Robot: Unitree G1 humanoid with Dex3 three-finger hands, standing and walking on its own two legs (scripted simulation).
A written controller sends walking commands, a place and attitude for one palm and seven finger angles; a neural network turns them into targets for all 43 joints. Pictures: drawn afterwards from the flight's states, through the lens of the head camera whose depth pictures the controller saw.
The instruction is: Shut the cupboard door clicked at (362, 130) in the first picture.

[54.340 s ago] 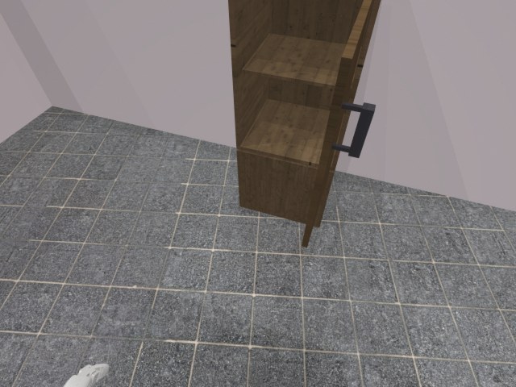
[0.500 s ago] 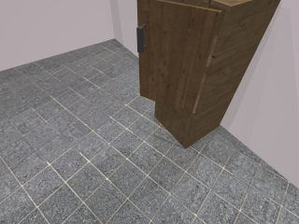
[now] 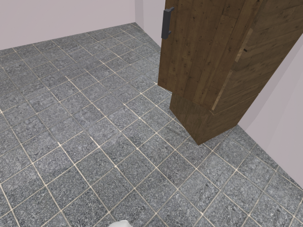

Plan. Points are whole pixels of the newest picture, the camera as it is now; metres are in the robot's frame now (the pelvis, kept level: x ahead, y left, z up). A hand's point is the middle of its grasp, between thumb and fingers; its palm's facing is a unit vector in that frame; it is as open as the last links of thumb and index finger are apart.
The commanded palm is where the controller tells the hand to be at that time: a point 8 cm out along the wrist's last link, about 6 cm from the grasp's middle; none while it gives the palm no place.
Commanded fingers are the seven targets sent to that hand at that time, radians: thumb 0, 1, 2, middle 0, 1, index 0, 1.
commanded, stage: walk to a spot facing it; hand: left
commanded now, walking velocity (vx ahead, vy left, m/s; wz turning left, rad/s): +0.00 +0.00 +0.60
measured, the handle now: (168, 23) +0.91 -0.05 +0.08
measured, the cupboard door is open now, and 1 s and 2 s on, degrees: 27 27 27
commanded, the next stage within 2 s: turn to face it in 1.60 s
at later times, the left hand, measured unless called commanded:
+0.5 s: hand out of the picture +0.03 +0.18 -0.13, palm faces +0.29 -0.90 -0.33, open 7.4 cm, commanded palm none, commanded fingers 0.00 0.90 0.90 -0.20 -0.30 -0.20 -0.30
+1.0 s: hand out of the picture -0.09 +0.18 -0.16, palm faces +0.62 -0.74 -0.25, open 7.4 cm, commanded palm none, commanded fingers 0.00 0.90 0.90 -0.20 -0.30 -0.20 -0.30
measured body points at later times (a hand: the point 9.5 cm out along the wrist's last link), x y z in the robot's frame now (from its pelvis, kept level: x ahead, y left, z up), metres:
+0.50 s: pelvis -0.01 -0.05 +0.01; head +0.04 -0.06 +0.46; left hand +0.01 +0.23 -0.11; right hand +0.13 -0.30 -0.14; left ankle -0.01 +0.07 -0.66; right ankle +0.00 -0.16 -0.72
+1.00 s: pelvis +0.01 -0.03 +0.01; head +0.04 +0.01 +0.46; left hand -0.12 +0.21 -0.14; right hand +0.24 -0.16 -0.12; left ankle -0.07 +0.06 -0.72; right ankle +0.10 -0.14 -0.66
